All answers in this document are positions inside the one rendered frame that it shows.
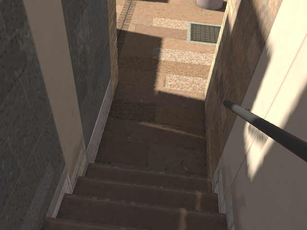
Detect stairs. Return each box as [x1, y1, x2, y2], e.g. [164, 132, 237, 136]
[41, 164, 227, 230]

